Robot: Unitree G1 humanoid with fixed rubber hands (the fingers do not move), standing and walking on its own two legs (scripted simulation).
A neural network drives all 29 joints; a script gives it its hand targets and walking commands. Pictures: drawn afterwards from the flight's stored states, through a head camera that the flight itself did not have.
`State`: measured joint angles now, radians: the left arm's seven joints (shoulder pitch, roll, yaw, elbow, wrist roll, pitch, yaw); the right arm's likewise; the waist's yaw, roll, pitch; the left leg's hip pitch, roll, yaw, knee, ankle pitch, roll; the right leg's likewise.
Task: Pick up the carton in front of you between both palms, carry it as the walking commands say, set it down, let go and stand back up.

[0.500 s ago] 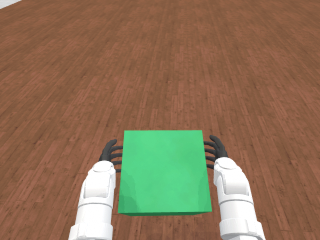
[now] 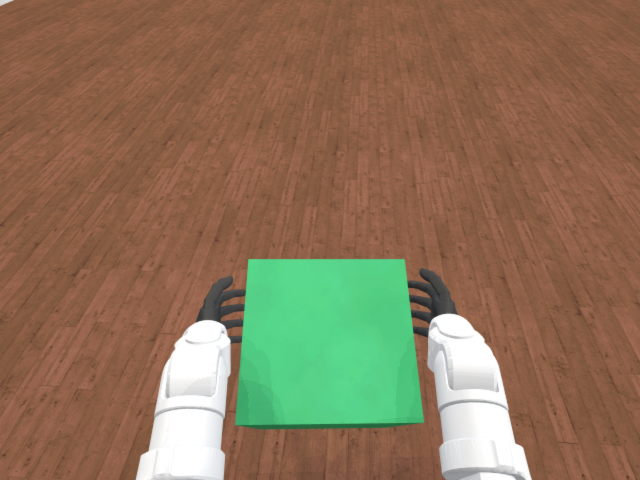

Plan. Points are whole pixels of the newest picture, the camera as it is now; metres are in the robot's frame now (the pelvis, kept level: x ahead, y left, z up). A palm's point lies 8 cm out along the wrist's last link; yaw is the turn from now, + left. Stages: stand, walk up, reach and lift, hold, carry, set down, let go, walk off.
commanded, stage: carry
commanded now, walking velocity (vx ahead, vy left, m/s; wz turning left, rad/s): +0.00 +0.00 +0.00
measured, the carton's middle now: (325, 353) +0.31 +0.00 -0.06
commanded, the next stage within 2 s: hold in 0.28 s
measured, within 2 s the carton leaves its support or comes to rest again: neither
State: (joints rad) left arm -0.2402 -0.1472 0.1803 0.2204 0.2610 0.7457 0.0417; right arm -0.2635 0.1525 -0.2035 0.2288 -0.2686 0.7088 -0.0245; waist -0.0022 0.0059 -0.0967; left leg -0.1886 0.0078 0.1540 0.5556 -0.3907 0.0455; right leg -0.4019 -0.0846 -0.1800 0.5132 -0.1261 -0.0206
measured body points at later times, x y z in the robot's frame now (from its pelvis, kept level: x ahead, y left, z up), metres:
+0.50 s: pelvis -0.01 +0.00 +0.01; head -0.03 -0.01 +0.46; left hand +0.27 +0.18 +0.03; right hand +0.31 -0.12 +0.04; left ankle -0.06 +0.08 -0.73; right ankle +0.09 -0.14 -0.73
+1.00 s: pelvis +0.00 -0.06 +0.01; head -0.03 -0.09 +0.46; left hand +0.27 +0.14 +0.04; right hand +0.33 -0.15 +0.05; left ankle -0.06 +0.08 -0.73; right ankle +0.09 -0.14 -0.73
